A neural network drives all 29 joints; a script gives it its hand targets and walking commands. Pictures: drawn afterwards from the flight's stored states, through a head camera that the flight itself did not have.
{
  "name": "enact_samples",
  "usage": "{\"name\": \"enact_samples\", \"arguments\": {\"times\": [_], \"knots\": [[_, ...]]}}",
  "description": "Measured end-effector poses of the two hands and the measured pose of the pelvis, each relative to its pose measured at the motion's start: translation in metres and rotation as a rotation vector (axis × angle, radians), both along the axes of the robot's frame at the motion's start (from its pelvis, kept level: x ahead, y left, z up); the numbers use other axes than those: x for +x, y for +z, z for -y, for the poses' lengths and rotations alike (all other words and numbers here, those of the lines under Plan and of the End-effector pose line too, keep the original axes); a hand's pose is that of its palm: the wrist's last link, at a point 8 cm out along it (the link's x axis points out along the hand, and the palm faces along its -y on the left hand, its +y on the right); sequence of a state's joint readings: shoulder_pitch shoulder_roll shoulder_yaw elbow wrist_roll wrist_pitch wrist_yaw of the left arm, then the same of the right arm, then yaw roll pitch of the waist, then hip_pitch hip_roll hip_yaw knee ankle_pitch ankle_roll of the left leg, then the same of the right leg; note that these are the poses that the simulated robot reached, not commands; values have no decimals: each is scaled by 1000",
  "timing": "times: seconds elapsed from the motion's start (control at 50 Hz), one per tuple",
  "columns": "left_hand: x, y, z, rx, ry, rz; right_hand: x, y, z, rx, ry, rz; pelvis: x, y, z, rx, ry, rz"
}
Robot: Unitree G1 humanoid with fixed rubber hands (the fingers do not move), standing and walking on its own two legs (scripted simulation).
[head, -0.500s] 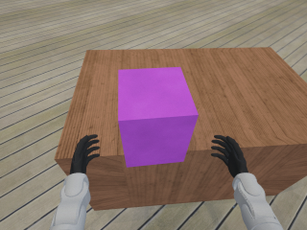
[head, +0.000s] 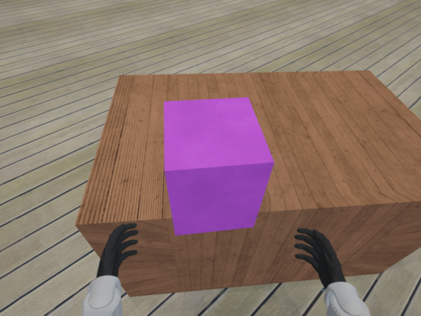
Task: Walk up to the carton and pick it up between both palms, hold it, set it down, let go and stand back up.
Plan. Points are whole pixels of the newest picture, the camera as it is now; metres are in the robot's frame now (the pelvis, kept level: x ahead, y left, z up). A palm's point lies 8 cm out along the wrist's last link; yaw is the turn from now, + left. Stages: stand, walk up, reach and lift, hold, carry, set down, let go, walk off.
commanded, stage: set down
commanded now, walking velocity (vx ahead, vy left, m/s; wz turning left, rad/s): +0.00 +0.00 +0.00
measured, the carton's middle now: (211, 167) +0.44 +0.03 +0.01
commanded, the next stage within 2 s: let go in 0.88 s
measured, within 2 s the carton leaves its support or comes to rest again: neither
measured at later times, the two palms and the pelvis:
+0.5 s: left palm (100, 293) +0.16 +0.23 -0.05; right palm (328, 292) +0.19 -0.21 -0.06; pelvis +0.01 +0.00 +0.00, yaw +0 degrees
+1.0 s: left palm (99, 300) +0.16 +0.23 -0.08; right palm (330, 306) +0.17 -0.22 -0.08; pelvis +0.00 +0.00 +0.00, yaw +1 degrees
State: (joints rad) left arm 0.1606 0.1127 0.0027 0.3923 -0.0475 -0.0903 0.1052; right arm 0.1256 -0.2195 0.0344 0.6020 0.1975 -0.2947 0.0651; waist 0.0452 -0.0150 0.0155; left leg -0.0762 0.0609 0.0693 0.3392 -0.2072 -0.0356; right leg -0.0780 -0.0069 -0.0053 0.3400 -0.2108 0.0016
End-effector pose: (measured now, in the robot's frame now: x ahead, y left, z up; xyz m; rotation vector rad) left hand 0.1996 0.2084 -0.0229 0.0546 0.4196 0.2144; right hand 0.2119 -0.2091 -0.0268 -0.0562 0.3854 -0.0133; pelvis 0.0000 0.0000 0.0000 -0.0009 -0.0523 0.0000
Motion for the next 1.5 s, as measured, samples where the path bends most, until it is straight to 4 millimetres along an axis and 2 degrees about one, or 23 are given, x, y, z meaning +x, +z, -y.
{"name": "enact_samples", "arguments": {"times": [0.16, 0.4, 0.86, 1.16, 1.42, 1.5], "knots": [[-9, -8, -8, 13, -11, -70, -3, -3, 2, -24, 2, -36, 7, 1, -2, -2, 0, 16], [-32, -26, -15, 25, -34, -190, -20, -21, 0, -58, -7, -126, 10, 0, -4, -4, 7, 29], [-45, -53, -21, 35, -84, -398, -45, -49, 9, -126, -37, -285, 5, -1, -4, -3, 10, 34], [-40, -53, -22, 49, -106, -415, -48, -54, 10, -142, -39, -292, 2, -2, -3, -5, 12, 40], [-40, -52, -18, 20, -97, -393, -51, -48, 15, -160, -45, -270, -1, -3, -4, -4, 10, 34], [-51, -61, -25, 62, -114, -385, -67, -62, 23, -185, -66, -425, -3, -5, -4, -11, 13, -12]]}}
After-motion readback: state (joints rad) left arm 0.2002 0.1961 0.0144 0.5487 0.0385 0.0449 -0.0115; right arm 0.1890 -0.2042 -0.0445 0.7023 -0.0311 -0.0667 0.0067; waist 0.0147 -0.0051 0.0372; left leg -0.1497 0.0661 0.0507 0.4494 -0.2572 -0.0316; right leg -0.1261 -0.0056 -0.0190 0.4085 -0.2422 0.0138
